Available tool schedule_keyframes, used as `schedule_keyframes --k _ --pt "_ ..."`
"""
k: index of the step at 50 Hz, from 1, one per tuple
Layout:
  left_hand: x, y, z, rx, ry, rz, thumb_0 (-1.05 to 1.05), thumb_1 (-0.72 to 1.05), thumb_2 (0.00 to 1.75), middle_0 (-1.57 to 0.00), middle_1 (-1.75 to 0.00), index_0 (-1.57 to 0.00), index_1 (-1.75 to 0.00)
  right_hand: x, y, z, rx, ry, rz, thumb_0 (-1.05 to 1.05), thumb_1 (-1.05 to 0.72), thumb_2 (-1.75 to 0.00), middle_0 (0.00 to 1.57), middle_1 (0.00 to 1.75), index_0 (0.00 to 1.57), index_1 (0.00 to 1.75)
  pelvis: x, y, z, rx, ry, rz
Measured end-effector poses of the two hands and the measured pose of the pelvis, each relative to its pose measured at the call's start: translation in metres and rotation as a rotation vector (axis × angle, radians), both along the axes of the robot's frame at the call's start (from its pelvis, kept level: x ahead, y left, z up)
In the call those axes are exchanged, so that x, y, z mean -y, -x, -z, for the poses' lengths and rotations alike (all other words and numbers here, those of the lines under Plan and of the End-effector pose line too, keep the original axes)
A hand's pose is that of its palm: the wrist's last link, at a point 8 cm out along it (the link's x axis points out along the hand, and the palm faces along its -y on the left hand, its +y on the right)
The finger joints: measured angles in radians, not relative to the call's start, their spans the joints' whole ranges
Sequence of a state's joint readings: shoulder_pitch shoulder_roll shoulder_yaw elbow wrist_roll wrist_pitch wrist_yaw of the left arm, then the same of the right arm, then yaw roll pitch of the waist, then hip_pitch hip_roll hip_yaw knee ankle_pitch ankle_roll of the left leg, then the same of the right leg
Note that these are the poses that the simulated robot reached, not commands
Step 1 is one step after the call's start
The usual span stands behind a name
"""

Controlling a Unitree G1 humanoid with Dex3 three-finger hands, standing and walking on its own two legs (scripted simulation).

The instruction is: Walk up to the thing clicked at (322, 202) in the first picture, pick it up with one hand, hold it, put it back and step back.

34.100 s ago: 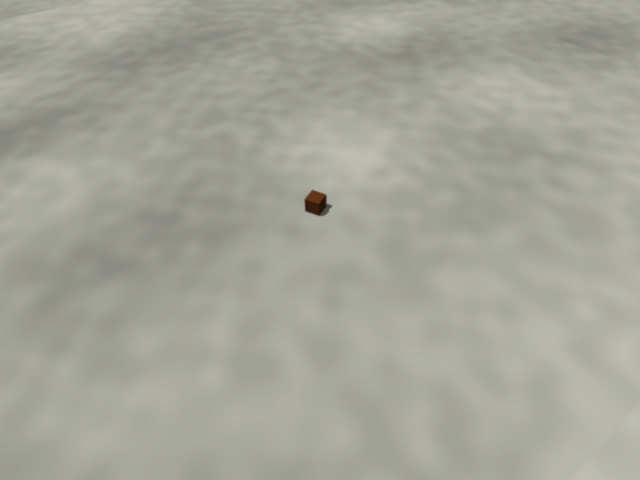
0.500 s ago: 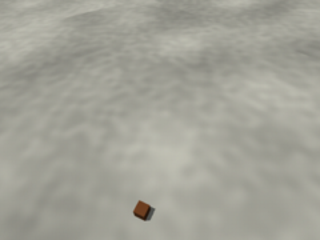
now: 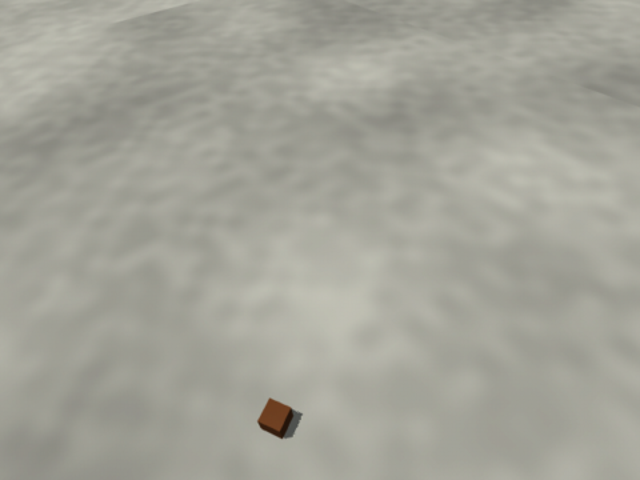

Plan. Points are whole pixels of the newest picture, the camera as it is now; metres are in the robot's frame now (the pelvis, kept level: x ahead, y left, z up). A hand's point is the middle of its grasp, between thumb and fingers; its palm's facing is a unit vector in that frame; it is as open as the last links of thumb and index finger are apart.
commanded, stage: stand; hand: left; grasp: from above
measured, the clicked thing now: (276, 418) +0.43 +0.21 -0.75
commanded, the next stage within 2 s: step back in 1.06 s
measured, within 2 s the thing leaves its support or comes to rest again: neither
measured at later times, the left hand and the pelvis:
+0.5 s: hand out of the picture +0.09 +0.24 -0.16, palm faces +0.00 -0.94 -0.34, open 7.4 cm; pelvis +0.01 -0.01 +0.00, yaw +0 degrees
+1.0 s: hand out of the picture +0.08 +0.24 -0.16, palm faces -0.01 -0.94 -0.34, open 7.4 cm; pelvis +0.01 -0.01 +0.00, yaw -1 degrees
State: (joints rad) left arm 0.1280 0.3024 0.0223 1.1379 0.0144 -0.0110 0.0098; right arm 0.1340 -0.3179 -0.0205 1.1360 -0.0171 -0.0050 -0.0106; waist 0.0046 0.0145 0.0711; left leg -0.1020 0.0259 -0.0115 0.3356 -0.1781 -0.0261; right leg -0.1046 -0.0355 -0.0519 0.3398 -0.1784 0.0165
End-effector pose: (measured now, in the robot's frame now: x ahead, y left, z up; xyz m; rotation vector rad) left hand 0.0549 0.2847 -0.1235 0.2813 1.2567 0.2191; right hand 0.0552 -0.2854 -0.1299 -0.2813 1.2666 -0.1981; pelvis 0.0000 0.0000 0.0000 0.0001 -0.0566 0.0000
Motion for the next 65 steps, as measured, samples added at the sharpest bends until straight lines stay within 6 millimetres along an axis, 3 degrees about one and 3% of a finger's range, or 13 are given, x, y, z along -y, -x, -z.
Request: schedule_keyframes --k 15,53,59,65 --pt "0.000 -0.025 -0.006 0.041 -0.013 0.016 0.01 0.90 0.90 -0.20 -0.30 -0.20 -0.30 0.007 -0.020 -0.004 0.037 0.008 -0.005 0.01 -0.91 -0.90 0.20 0.30 0.20 0.30 0.004 -0.007 -0.001 -0.004 -0.001 0.005" --pt "0.002 -0.023 -0.005 0.023 -0.014 0.031 0.01 0.90 0.90 -0.20 -0.30 -0.20 -0.30 0.018 -0.015 -0.006 0.021 0.014 -0.002 0.01 -0.91 -0.90 0.20 0.30 0.20 0.30 0.010 -0.009 -0.001 -0.010 -0.003 0.011" --pt "-0.012 -0.022 -0.002 0.036 -0.033 0.014 0.01 0.90 0.90 -0.20 -0.30 -0.20 -0.30 0.026 -0.013 -0.003 0.028 0.031 0.012 0.01 -0.91 -0.90 0.20 0.30 0.20 0.30 0.006 0.009 0.006 -0.022 0.008 0.007" --pt "-0.039 -0.029 0.005 0.068 -0.057 0.063 0.01 0.90 0.90 -0.20 -0.30 -0.20 -0.30 0.022 0.005 -0.008 0.022 0.087 0.015 0.01 -0.91 -0.90 0.20 0.30 0.20 0.30 -0.017 0.029 0.016 -0.032 -0.003 0.010"
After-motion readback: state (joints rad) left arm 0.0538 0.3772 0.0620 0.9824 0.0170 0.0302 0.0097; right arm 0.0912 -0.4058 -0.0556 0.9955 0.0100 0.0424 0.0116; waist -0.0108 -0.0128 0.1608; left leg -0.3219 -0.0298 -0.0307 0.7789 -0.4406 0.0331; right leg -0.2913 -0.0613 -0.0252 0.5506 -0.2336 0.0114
